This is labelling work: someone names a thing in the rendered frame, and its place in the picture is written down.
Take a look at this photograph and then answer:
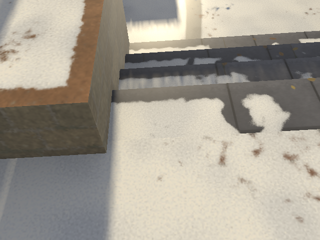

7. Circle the stairs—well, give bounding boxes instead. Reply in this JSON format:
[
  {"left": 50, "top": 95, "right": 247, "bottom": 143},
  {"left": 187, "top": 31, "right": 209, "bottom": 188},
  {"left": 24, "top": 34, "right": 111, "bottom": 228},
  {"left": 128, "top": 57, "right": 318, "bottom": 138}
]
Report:
[{"left": 118, "top": 31, "right": 320, "bottom": 90}]

